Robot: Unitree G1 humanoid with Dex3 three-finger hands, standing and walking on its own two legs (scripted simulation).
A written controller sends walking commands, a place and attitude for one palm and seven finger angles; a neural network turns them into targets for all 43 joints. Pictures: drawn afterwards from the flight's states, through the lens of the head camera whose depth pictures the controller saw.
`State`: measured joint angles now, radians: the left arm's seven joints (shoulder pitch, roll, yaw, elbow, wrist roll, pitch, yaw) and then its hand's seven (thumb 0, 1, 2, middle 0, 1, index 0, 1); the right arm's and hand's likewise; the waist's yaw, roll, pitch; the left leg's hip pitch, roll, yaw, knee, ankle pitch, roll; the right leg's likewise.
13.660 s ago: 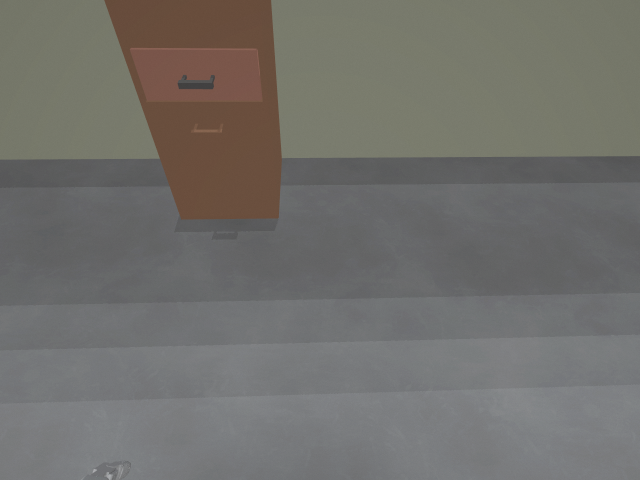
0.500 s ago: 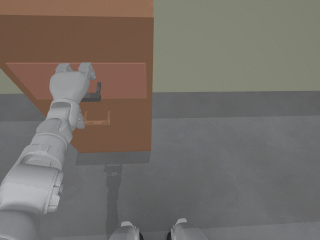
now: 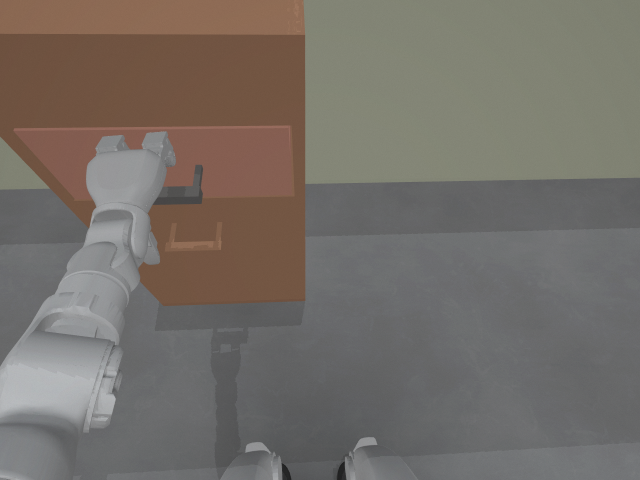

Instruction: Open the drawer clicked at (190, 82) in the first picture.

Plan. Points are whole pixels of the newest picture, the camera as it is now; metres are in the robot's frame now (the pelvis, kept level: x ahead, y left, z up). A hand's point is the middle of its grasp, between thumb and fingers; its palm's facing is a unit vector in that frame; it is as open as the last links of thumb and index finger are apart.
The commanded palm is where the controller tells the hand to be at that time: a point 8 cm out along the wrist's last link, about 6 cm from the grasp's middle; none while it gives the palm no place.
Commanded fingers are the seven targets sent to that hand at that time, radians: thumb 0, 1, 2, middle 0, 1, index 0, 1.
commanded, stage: move the hooked fingers above the handle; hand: left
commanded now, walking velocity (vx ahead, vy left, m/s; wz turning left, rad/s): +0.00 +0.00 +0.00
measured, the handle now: (168, 184) +0.56 +0.21 -0.05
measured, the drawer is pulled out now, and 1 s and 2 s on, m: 0.00 0.00 0.00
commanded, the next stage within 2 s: none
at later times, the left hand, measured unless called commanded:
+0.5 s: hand (146, 210) +0.48 +0.21 -0.01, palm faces -0.18 -0.01 -0.98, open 13.8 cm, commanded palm +0.48 +0.20 +0.05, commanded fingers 0.00 -0.50 0.30 -0.30 -1.20 -0.30 -1.20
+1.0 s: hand (161, 216) +0.47 +0.19 -0.01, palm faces -0.26 -0.06 -0.96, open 13.8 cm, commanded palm +0.49 +0.19 +0.05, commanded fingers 0.00 -0.50 0.30 -0.30 -1.20 -0.30 -1.20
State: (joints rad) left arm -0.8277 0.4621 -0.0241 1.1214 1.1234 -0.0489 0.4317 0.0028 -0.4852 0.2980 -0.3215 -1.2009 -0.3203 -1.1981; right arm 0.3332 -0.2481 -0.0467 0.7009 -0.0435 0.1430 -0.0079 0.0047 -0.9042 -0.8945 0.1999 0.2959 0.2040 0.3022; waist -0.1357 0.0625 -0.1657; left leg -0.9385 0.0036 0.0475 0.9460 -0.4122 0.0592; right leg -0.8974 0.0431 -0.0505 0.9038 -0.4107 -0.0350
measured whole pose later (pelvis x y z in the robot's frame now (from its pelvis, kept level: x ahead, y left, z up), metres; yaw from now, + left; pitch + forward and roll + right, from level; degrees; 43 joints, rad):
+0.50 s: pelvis +0.01 -0.01 +0.01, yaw +0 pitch +23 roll -1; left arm -0.80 0.48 -0.05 1.11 1.07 -0.01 0.31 0.00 -0.48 0.30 -0.32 -1.20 -0.32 -1.20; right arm 0.35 -0.24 -0.04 0.69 -0.03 0.16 -0.03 0.00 -0.91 -0.89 0.20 0.30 0.20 0.30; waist -0.13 0.07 -0.14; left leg -0.90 0.01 0.05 0.90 -0.40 0.05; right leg -0.86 0.05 -0.04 0.86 -0.40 -0.04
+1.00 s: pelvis +0.02 -0.01 +0.01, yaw +1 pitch +22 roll -2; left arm -0.77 0.46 -0.11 1.05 1.03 -0.09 0.20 0.00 -0.48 0.30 -0.32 -1.20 -0.32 -1.20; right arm 0.35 -0.23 -0.04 0.69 -0.02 0.14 -0.05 0.00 -0.90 -0.89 0.20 0.30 0.20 0.30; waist -0.12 0.05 -0.15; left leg -0.86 0.00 0.03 0.87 -0.40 0.04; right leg -0.82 0.04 -0.06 0.83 -0.40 -0.05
